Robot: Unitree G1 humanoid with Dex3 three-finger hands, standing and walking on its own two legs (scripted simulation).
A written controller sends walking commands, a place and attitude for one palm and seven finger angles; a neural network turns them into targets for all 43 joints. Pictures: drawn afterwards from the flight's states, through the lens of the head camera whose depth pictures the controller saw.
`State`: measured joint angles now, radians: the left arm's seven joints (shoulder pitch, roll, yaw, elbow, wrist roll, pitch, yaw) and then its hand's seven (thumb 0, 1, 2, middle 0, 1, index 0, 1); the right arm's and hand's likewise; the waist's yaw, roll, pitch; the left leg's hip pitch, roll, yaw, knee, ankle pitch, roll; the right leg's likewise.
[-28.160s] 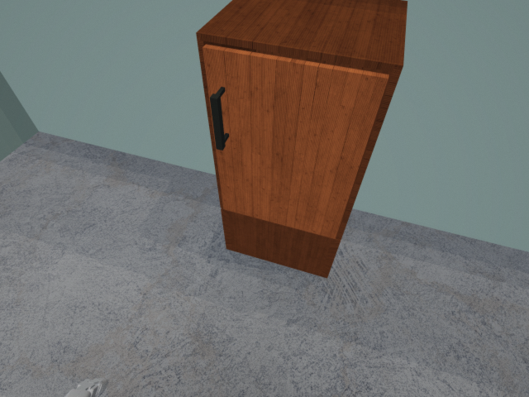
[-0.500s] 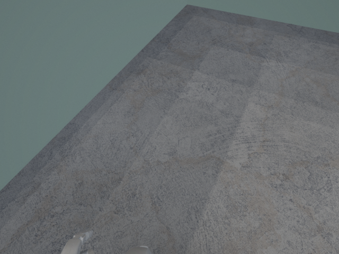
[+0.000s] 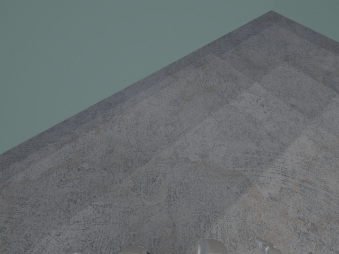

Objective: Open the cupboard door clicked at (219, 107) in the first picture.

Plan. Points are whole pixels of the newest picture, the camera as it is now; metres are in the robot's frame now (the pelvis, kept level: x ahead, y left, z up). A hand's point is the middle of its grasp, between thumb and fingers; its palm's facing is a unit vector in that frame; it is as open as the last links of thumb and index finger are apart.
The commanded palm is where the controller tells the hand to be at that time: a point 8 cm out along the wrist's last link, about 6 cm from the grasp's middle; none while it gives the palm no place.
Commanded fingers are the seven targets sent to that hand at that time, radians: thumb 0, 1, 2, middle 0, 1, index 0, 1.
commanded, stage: turn to face it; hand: left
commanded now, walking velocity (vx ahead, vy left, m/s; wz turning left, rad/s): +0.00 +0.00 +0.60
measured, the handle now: out of the picture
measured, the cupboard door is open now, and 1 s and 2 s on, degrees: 45 45 45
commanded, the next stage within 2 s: none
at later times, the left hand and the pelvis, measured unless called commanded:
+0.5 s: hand out of the picture +0.03 +0.17 -0.18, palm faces +0.31 -0.93 -0.21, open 7.4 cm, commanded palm none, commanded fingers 0.00 0.90 0.90 -0.20 -0.30 -0.20 -0.30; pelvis +0.02 -0.04 -0.01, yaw +19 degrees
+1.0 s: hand out of the picture +0.00 +0.13 -0.14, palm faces +0.56 -0.78 -0.28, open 7.4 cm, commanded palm none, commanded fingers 0.00 0.90 0.90 -0.20 -0.30 -0.20 -0.30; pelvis +0.05 -0.08 +0.01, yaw +37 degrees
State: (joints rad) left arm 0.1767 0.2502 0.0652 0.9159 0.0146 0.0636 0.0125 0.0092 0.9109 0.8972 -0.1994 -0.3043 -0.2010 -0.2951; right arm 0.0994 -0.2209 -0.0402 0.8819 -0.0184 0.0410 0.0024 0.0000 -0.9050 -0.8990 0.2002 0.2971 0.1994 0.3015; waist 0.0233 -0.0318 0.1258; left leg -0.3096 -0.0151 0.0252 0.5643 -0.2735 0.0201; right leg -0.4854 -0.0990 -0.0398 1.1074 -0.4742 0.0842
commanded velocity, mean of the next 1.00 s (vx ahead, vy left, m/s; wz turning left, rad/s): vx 0.00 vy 0.00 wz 0.60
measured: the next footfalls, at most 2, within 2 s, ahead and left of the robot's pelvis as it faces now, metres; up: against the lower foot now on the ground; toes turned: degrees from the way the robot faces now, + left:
right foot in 0.18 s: +0.06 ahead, -0.17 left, +0.00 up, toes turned +4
left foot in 0.50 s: +0.02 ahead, +0.09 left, +0.00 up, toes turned +23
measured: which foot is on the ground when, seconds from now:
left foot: down 0.00-0.18, up 0.20-0.48, down 0.50-0.80, up 0.82-1.00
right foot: up 0.00-0.16, down 0.18-0.48, up 0.50-0.78, down 0.80-1.00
